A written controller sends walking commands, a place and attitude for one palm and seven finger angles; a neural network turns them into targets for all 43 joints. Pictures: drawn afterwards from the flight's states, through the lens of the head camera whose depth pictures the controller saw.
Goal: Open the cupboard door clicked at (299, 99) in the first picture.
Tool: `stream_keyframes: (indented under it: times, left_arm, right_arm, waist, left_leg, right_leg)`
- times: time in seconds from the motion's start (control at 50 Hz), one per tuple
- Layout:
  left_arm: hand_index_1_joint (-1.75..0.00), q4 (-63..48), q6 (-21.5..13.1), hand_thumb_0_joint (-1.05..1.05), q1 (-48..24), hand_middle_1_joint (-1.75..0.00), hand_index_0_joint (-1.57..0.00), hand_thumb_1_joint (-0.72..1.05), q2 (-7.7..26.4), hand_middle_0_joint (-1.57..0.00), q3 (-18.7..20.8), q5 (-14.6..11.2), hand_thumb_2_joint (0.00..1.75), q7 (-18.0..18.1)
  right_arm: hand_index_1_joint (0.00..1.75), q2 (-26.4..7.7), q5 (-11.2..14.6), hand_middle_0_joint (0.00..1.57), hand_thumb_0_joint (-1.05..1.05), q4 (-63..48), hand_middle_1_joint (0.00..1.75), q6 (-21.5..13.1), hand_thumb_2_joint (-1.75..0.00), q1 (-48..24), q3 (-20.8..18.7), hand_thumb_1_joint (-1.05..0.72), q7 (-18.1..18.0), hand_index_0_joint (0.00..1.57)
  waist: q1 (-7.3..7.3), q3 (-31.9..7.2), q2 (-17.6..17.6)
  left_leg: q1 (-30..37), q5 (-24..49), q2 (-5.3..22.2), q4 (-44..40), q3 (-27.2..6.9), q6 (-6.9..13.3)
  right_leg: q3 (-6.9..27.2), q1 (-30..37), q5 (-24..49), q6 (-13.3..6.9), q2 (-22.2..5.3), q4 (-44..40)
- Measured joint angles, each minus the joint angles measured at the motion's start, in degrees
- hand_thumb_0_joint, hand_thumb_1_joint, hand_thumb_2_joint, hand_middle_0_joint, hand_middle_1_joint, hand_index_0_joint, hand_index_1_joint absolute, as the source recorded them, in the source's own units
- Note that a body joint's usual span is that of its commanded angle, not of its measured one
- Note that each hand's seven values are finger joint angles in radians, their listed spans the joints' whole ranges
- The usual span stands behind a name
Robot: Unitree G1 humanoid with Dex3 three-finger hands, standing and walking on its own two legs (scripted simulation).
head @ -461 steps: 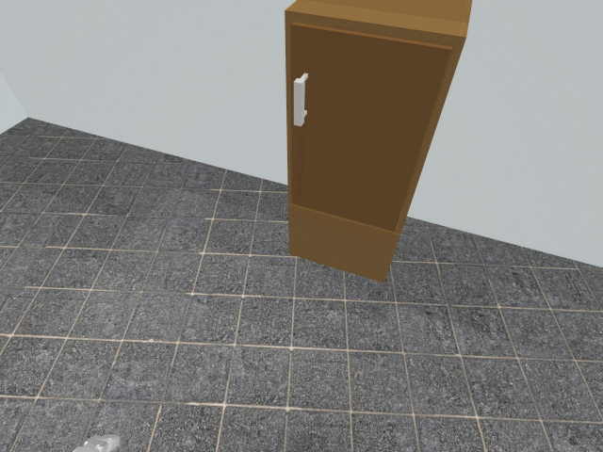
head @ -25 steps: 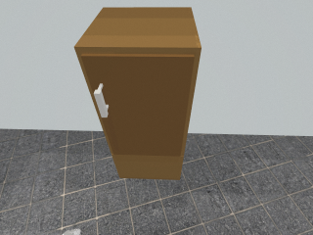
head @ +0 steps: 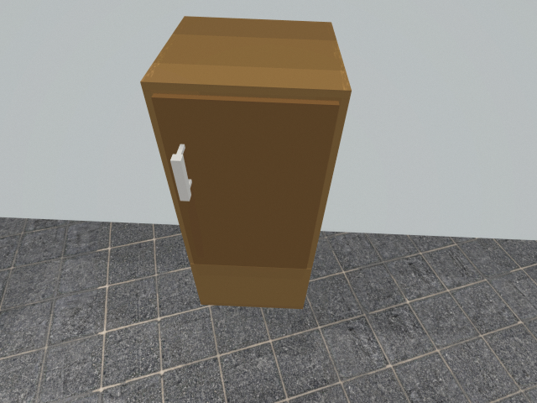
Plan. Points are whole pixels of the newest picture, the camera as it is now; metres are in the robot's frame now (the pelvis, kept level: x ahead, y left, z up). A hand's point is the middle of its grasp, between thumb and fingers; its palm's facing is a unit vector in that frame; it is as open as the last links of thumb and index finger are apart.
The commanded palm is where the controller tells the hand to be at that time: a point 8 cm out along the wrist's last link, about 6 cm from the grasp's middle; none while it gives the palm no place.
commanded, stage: look again from close up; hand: left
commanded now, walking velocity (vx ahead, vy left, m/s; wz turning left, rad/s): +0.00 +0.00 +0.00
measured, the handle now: (183, 172) +0.59 +0.21 -0.02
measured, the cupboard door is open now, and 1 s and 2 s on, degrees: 0 0 0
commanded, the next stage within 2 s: raise the hand with hooked fingers in 0.32 s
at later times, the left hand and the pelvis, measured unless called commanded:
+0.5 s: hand out of the picture +0.08 +0.22 -0.15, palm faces +0.16 -0.97 -0.21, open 7.3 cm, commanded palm +0.13 +0.25 -0.07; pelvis +0.02 +0.04 +0.00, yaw -1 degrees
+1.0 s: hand (128, 360) +0.20 +0.22 -0.05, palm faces +0.11 -0.99 -0.09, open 9.5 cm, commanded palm +0.19 +0.27 -0.05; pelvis +0.04 +0.00 -0.10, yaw +2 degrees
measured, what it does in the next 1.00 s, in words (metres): lowers itself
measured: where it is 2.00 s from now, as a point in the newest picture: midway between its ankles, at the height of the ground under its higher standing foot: outside the picture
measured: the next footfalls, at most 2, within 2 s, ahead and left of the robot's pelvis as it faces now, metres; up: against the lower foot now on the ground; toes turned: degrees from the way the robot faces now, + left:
none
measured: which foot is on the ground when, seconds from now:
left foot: down 0.00-1.00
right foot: down 0.00-1.00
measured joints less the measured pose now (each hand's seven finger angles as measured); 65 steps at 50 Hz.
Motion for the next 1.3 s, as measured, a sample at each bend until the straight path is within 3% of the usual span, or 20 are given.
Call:
stream_keyframes:
  times: [0.22,0.44,0.46,0.48,0.5,0.56,0.6,0.64,0.7,0.74,0.8,0.88,0.94,1.02,1.06,1.12,1.18,1.22,1.3]
  left_arm:
    - [-0.30,2.45,-0.60,0.01,3.22,-0.30,-0.20,0.91,-3.99,-0.20,-0.87,0.16,0.90,0.70]
    - [-0.30,3.42,-1.30,0.01,4.39,-0.30,-0.20,0.91,-5.79,-0.20,-1.69,0.43,0.90,1.52]
    - [-0.30,-5.56,2.30,0.01,7.11,-0.30,-0.20,0.91,-5.79,-0.20,-1.49,-2.31,0.90,1.51]
    - [-0.30,-16.11,3.76,0.02,10.37,-0.30,-0.21,0.92,-5.35,-0.20,-0.93,-3.81,0.90,2.70]
    - [-0.31,-25.03,2.88,0.03,13.17,-0.30,-0.21,0.93,-4.60,-0.20,-0.65,-5.15,0.90,4.34]
    - [-0.32,-43.59,-1.90,0.04,15.04,-0.32,-0.21,0.93,-3.51,-0.20,0.16,-8.84,0.89,6.29]
    - [-0.34,-49.04,-8.17,0.04,11.97,-0.34,-0.20,0.90,-3.67,-0.20,1.16,-9.65,0.88,4.83]
    - [-0.36,-51.25,-16.20,0.03,8.47,-0.35,-0.20,0.86,-4.35,-0.20,2.57,-10.78,0.87,0.74]
    - [-0.39,-52.77,-28.54,0.02,6.32,-0.39,-0.21,0.80,-5.56,-0.20,4.12,-12.69,0.84,-9.17]
    - [-0.42,-53.40,-32.58,0.01,7.17,-0.42,-0.21,0.75,-5.25,-0.20,4.72,-12.62,0.83,-15.43]
    - [-0.46,-55.69,-29.86,0.01,11.39,-0.46,-0.22,0.67,-4.21,-0.21,5.27,-13.78,0.80,-19.91]
    - [-0.52,-58.84,-25.76,0.01,17.46,-0.52,-0.23,0.57,-3.52,-0.23,7.93,-14.98,0.76,-17.88]
    - [-0.56,-63.17,-27.60,0.02,19.78,-0.56,-0.24,0.50,-2.12,-0.23,10.33,-15.57,0.73,-16.63]
    - [-0.62,-65.87,-30.91,0.02,16.36,-0.62,-0.24,0.40,-0.69,-0.23,11.76,-17.55,0.69,-20.26]
    - [-0.65,-65.25,-29.56,0.02,12.96,-0.65,-0.24,0.36,0.20,-0.23,12.25,-18.44,0.67,-23.16]
    - [-0.70,-62.39,-24.42,0.01,8.60,-0.70,-0.25,0.29,1.66,-0.24,13.49,-19.97,0.64,-26.45]
    - [-0.74,-60.54,-20.11,0.01,7.25,-0.74,-0.25,0.22,2.49,-0.25,15.14,-21.16,0.61,-26.50]
    - [-0.77,-60.15,-19.47,0.01,7.57,-0.77,-0.26,0.17,2.56,-0.25,16.17,-21.70,0.59,-25.53]
    - [-0.83,-58.99,-21.76,0.01,7.84,-0.83,-0.26,0.08,2.41,-0.26,17.48,-21.85,0.55,-23.95]
  right_arm:
    - [0.30,3.92,0.41,0.20,0.00,1.53,0.30,-0.93,-0.90,-0.86,0.27,-0.91,-0.80,0.20]
    - [0.30,4.76,0.90,0.20,0.00,0.13,0.30,-1.82,-0.90,-5.29,0.52,-0.91,-1.17,0.20]
    - [0.30,4.29,1.35,0.20,0.01,-2.56,0.30,-2.04,-0.90,-4.67,1.07,-0.92,-1.80,0.21]
    - [0.30,3.71,2.06,0.20,0.01,-5.42,0.30,-4.28,-0.90,-3.40,1.58,-0.93,-2.77,0.21]
    - [0.30,3.20,2.88,0.20,0.01,-7.91,0.30,-7.23,-0.90,-2.24,1.64,-0.93,-3.45,0.21]
    - [0.30,1.17,3.87,0.20,0.02,-14.76,0.30,-14.35,-0.90,-1.30,1.27,-0.93,-4.36,0.21]
    - [0.30,-0.25,3.03,0.20,0.02,-18.79,0.30,-17.21,-0.90,-2.58,0.71,-0.93,-3.75,0.20]
    - [0.30,-0.98,2.24,0.20,0.02,-22.74,0.30,-18.79,-0.90,-4.48,-0.23,-0.93,-2.27,0.20]
    - [0.30,-1.39,1.23,0.20,0.01,-28.59,0.30,-19.02,-0.90,-8.26,-1.69,-0.92,0.42,0.20]
    - [0.30,-1.61,1.22,0.20,0.01,-32.48,0.30,-18.00,-0.90,-10.52,-2.55,-0.92,1.58,0.20]
    - [0.30,-1.79,1.64,0.20,0.01,-37.24,0.30,-15.46,-0.90,-12.67,-3.36,-0.91,1.55,0.20]
    - [0.30,-1.60,1.68,0.20,0.01,-39.73,0.30,-13.20,-0.90,-13.78,-3.65,-0.91,0.49,0.20]
    - [0.30,-1.02,1.19,0.20,0.01,-38.65,0.30,-13.04,-0.90,-13.72,-2.66,-0.91,-0.08,0.20]
    - [0.30,-0.37,1.29,0.20,0.01,-34.99,0.30,-13.92,-0.90,-13.88,-0.19,-0.91,-0.51,0.20]
    - [0.30,0.37,1.83,0.20,0.01,-33.41,0.30,-13.84,-0.90,-13.72,0.86,-0.91,-0.76,0.21]
    - [0.30,1.62,2.75,0.20,0.01,-32.12,0.30,-12.87,-0.90,-12.70,1.77,-0.91,-1.24,0.21]
    - [0.30,2.19,3.22,0.20,0.01,-31.96,0.30,-12.09,-0.90,-10.70,1.76,-0.91,-1.53,0.21]
    - [0.30,1.99,3.27,0.20,0.01,-32.14,0.30,-11.97,-0.90,-9.09,1.35,-0.91,-1.76,0.21]
    - [0.30,0.16,3.30,0.20,0.01,-32.25,0.30,-12.38,-0.90,-6.52,0.18,-0.91,-2.04,0.21]
  waist:
    - [0.89,0.41,-1.15]
    - [1.96,0.61,-0.67]
    - [1.98,0.98,-0.64]
    - [2.35,0.93,-0.79]
    - [2.37,0.05,-0.88]
    - [0.91,-2.26,0.01]
    - [-0.04,-4.10,0.70]
    - [-0.08,-6.48,0.28]
    - [-0.10,-8.59,-1.16]
    - [0.04,-9.12,-2.08]
    - [1.00,-9.54,-3.46]
    - [2.99,-9.37,-2.92]
    - [4.26,-8.97,-1.96]
    - [4.79,-8.41,0.43]
    - [4.56,-8.42,1.20]
    - [3.49,-8.39,1.80]
    - [1.95,-8.42,2.04]
    - [1.19,-8.57,1.96]
    - [0.31,-9.03,1.67]
  left_leg:
    - [0.91,-0.57,-1.59,-0.54,1.37,1.60]
    - [2.30,-1.55,-2.40,-0.86,2.38,2.73]
    - [2.07,-2.00,-2.52,-0.10,2.54,2.80]
    - [1.99,-2.39,-2.82,0.32,2.78,2.88]
    - [1.37,-2.81,-3.15,0.86,2.87,2.86]
    - [-2.41,-4.62,-4.07,4.93,1.74,3.08]
    - [-7.13,-6.52,-4.22,9.52,1.00,3.04]
    - [-13.10,-8.92,-4.05,15.01,1.30,2.77]
    - [-21.60,-13.50,-3.00,24.37,2.08,2.35]
    - [-26.21,-16.41,-2.35,29.98,2.37,2.51]
    - [-31.31,-19.75,-1.86,36.12,2.42,1.74]
    - [-36.02,-22.46,-0.95,41.33,0.37,1.01]
    - [-38.77,-23.30,-0.58,43.71,-1.83,0.28]
    - [-42.03,-23.60,-0.45,45.97,-4.17,-0.29]
    - [-43.18,-23.50,-0.42,46.39,-4.35,-0.44]
    - [-43.26,-22.93,-0.32,45.56,-3.80,-0.56]
    - [-41.66,-21.96,-0.26,43.33,-2.93,-0.44]
    - [-40.30,-21.18,-0.23,41.54,-2.33,-0.31]
    - [-38.53,-19.88,-0.45,39.06,-1.76,0.03]
  right_leg:
    - [1.46,0.21,0.26,1.48,-1.48,0.33]
    - [2.58,0.91,-0.92,2.75,-2.17,0.94]
    - [2.74,0.50,-1.39,2.82,-2.30,1.98]
    - [3.02,-0.19,-2.36,2.31,-2.53,3.54]
    - [3.15,-1.41,-3.95,1.82,-2.85,5.45]
    - [2.63,-4.73,-6.24,2.01,-3.68,9.67]
    - [2.09,-8.76,-8.01,2.27,-3.83,13.31]
    - [2.36,-14.79,-9.96,2.17,-3.66,18.50]
    - [2.86,-23.55,-13.36,2.16,-2.68,27.15]
    - [2.96,-28.41,-15.82,2.00,-2.07,32.58]
    - [2.82,-33.81,-17.30,1.12,-1.69,38.61]
    - [0.64,-37.64,-21.30,0.43,-1.08,42.79]
    - [-1.56,-39.20,-22.08,-0.22,-0.92,43.78]
    - [-3.91,-41.14,-22.29,-0.75,-0.96,44.52]
    - [-4.10,-42.23,-22.14,-0.84,-0.96,44.81]
    - [-3.56,-42.64,-21.57,-0.84,-0.85,44.34]
    - [-2.68,-41.49,-20.66,-0.66,-0.72,42.64]
    - [-2.06,-40.40,-19.94,-0.51,-0.62,41.18]
    - [-1.43,-38.74,-18.78,-0.22,-0.75,38.94]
